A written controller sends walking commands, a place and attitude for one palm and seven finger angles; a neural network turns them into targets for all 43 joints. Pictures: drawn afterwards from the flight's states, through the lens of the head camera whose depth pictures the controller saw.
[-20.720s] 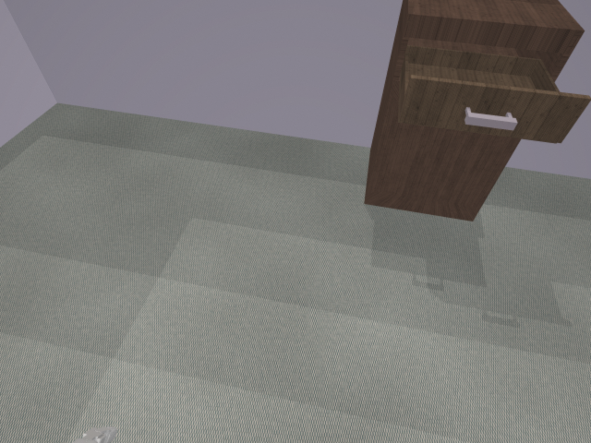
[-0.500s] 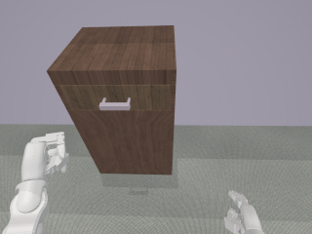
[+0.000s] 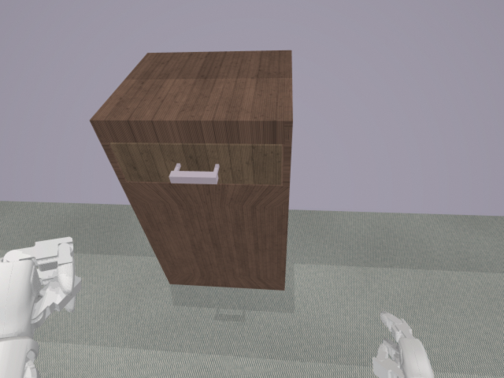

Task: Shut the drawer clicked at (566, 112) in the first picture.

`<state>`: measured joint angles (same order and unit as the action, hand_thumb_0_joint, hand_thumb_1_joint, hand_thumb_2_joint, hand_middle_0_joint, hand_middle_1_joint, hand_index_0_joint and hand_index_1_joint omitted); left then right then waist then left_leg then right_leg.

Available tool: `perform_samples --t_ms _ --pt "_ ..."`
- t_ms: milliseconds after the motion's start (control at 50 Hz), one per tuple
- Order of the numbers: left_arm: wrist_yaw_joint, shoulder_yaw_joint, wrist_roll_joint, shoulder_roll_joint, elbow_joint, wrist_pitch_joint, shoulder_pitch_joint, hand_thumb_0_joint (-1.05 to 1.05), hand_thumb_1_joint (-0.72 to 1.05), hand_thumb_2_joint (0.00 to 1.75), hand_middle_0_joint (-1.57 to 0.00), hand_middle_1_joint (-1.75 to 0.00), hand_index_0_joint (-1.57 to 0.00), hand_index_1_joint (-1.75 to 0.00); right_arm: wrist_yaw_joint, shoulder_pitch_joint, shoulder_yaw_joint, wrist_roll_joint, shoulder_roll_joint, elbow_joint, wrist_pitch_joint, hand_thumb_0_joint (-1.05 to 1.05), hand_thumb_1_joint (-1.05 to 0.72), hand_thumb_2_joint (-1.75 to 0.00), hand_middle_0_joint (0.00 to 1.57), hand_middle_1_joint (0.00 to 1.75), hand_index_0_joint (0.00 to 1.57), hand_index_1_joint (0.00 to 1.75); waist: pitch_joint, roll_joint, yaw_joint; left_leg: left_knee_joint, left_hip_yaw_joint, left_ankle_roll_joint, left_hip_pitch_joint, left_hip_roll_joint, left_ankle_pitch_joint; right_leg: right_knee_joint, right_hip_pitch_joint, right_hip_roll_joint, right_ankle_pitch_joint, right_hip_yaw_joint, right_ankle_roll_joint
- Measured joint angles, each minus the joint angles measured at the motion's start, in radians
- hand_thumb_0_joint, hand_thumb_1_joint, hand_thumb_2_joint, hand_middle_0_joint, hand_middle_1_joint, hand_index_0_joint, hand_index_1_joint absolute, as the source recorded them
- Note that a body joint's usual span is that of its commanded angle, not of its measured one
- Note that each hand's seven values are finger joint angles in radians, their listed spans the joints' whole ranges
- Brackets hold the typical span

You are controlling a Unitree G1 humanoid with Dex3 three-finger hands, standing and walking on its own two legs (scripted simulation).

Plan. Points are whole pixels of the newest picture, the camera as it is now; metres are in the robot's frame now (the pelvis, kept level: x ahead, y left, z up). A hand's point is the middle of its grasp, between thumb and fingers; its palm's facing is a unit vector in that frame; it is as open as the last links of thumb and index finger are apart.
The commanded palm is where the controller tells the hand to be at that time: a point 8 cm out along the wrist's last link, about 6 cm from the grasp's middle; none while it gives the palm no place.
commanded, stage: step back with the hand held close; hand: left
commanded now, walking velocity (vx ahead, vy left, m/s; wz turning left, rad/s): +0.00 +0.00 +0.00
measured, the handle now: (195, 172) +0.62 +0.25 -0.07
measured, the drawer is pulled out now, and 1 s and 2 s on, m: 0.00 0.00 0.00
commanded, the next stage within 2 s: stop stepping back and stand still in 1.26 s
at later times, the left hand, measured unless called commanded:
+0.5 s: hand (55, 296) +0.16 +0.25 +0.15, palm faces +0.27 -0.81 -0.53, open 3.2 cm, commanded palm +0.10 +0.30 +0.17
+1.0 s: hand out of the picture +0.06 +0.29 +0.15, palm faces +0.39 -0.80 -0.46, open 3.2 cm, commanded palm +0.00 +0.33 +0.17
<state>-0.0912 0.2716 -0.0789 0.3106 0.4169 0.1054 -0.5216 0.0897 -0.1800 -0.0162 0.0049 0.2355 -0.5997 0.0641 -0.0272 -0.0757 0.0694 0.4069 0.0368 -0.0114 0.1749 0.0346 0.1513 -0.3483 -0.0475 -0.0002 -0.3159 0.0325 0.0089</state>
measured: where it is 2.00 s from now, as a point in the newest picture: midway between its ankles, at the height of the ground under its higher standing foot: outside the picture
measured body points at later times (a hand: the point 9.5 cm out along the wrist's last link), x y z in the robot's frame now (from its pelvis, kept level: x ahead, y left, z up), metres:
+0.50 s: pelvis -0.03 +0.02 +0.00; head -0.01 +0.00 +0.44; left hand +0.14 +0.29 +0.18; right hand +0.14 -0.23 -0.10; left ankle +0.05 +0.13 -0.74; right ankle -0.07 -0.11 -0.74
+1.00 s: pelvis -0.11 +0.04 -0.02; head -0.09 +0.05 +0.43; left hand +0.03 +0.33 +0.18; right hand +0.07 -0.19 -0.10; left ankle +0.04 +0.13 -0.73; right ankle -0.07 -0.10 -0.74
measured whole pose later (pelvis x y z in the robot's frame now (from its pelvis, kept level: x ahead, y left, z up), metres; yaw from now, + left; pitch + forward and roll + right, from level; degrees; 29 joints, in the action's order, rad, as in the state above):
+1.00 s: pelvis -0.11 +0.04 -0.02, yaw +2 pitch -1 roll -4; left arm -0.14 0.37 -0.05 0.39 0.59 0.27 -0.66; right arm 0.08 -0.18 0.03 0.00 0.23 -0.59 0.03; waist -0.06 -0.06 0.02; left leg 0.58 -0.02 0.01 0.50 0.01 0.21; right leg -0.53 0.28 0.03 -0.23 0.00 -0.03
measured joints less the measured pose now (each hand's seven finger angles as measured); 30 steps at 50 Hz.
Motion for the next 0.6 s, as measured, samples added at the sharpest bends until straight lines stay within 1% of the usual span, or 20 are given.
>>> perform_samples --t_ms 60,80,160,220,280,360,480,600 --pt "0.002 -0.005 0.000 0.004 0.016 -0.003 -0.003 0.01 0.89 0.90 -1.41 -1.60 -1.40 -1.60 -0.002 0.002 -0.004 -0.002 -0.006 0.004 0.006 0.01 -0.91 -0.90 0.20 0.30 0.20 0.30 0.001 0.006 -0.002 0.001 0.003 -0.002 -0.003 0.002 0.004 0.000 -0.002 0.001 -0.002 -0.003 0.002" --pt "0.006 0.001 0.004 0.008 0.026 0.001 -0.007 0.01 0.89 0.90 -1.41 -1.60 -1.40 -1.60 -0.005 0.003 -0.006 -0.004 -0.007 0.012 -0.001 0.01 -0.91 -0.90 0.20 0.30 0.20 0.30 0.004 0.006 -0.008 0.008 0.000 -0.002 0.005 0.004 0.007 0.000 0.002 0.004 -0.003 -0.001 0.001" --pt "0.012 0.058 0.013 0.046 0.050 0.051 -0.023 0.01 0.89 0.90 -1.41 -1.60 -1.40 -1.60 -0.019 0.019 -0.002 -0.008 -0.006 0.041 -0.051 0.01 -0.91 -0.90 0.20 0.30 0.20 0.30 0.006 0.008 -0.039 0.036 -0.008 -0.001 0.055 0.010 0.014 -0.012 0.043 0.010 -0.003 0.005 -0.002" --pt "0.016 0.071 0.014 0.054 0.063 0.063 -0.054 0.01 0.89 0.90 -1.41 -1.60 -1.40 -1.60 -0.025 0.024 0.014 -0.006 0.002 0.060 -0.084 0.01 -0.91 -0.90 0.20 0.30 0.20 0.30 0.003 0.005 -0.052 0.033 0.001 0.003 0.081 0.006 0.007 -0.031 0.081 0.004 -0.004 -0.003 -0.008" --pt "0.019 0.065 0.012 0.060 0.080 0.062 -0.091 0.01 0.89 0.90 -1.41 -1.60 -1.40 -1.60 -0.023 0.021 0.029 -0.002 0.010 0.073 -0.110 0.01 -0.91 -0.90 0.20 0.30 0.20 0.30 -0.002 0.004 -0.061 0.027 0.011 0.010 0.100 0.001 -0.004 -0.048 0.114 -0.004 -0.003 -0.011 -0.014" --pt "0.015 0.063 0.008 0.080 0.104 0.058 -0.122 0.01 0.89 0.90 -1.41 -1.60 -1.40 -1.60 -0.018 0.011 0.041 0.001 0.013 0.081 -0.132 0.01 -0.91 -0.90 0.20 0.30 0.20 0.30 -0.013 0.005 -0.063 0.025 0.017 0.016 0.123 -0.003 -0.018 -0.069 0.149 -0.009 0.000 -0.016 -0.020" --pt "-0.006 0.082 0.001 0.098 0.125 0.070 -0.135 0.01 0.89 0.90 -1.41 -1.60 -1.40 -1.60 -0.015 0.001 0.042 0.007 0.003 0.080 -0.137 0.01 -0.91 -0.90 0.20 0.30 0.20 0.30 -0.024 0.005 -0.067 0.033 0.012 0.023 0.158 0.000 -0.042 -0.090 0.189 -0.005 0.017 -0.013 -0.025" --pt "-0.023 0.080 0.002 0.093 0.130 0.098 -0.136 0.01 0.89 0.90 -1.41 -1.60 -1.40 -1.60 -0.010 -0.002 0.035 0.007 -0.008 0.075 -0.112 0.01 -0.91 -0.90 0.20 0.30 0.20 0.30 -0.025 0.005 -0.075 0.041 0.004 0.031 0.190 0.002 -0.069 -0.103 0.219 -0.001 0.039 -0.005 -0.031"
